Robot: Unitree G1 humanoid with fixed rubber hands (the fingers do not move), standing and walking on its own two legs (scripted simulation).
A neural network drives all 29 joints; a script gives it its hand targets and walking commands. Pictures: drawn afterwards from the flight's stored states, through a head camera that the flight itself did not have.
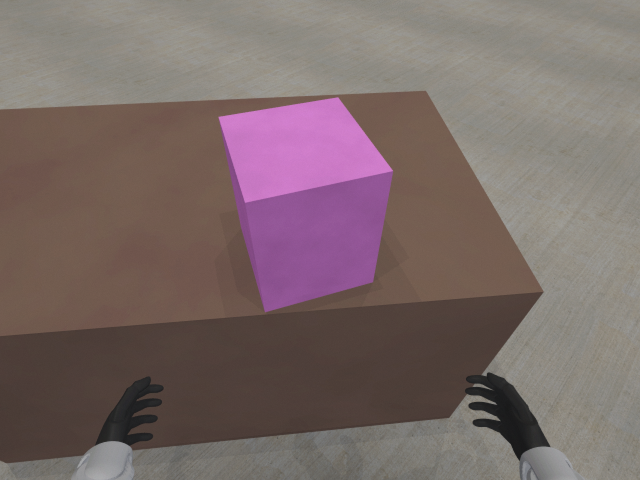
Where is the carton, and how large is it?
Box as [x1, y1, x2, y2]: [219, 97, 392, 311]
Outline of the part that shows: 337,97 219,117 240,224 265,311 371,282 373,279 392,170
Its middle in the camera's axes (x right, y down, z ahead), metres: -0.03 -0.06 +0.66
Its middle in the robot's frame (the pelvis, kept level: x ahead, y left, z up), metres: +0.53 +0.04 +0.03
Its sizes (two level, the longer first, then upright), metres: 0.210 0.200 0.250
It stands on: a pedestal, 0.67 m high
